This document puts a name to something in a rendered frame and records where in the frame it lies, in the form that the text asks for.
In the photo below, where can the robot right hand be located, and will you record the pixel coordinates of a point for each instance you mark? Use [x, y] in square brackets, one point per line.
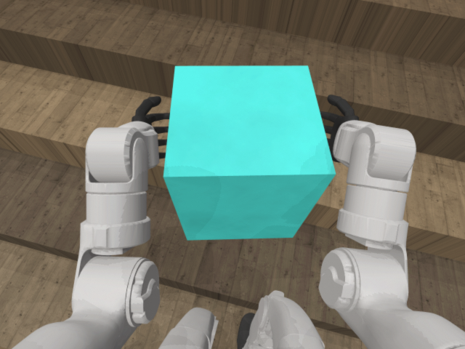
[348, 113]

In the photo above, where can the carton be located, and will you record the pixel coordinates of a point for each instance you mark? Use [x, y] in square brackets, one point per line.
[247, 155]

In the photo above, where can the left robot forearm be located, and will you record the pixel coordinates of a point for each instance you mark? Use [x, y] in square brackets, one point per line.
[117, 164]

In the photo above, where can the right robot shin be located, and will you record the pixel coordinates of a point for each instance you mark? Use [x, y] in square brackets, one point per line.
[256, 338]

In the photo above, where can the robot right thigh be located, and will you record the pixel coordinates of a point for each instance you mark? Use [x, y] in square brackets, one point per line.
[287, 323]

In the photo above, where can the right robot forearm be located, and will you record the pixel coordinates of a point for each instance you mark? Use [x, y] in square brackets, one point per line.
[380, 161]

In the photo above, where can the robot left upper arm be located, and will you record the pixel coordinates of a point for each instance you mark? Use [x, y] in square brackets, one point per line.
[112, 297]

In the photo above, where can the robot right upper arm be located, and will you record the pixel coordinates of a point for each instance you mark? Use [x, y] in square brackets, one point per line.
[369, 290]

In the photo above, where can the robot left hand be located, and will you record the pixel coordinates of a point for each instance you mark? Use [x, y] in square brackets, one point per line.
[141, 115]

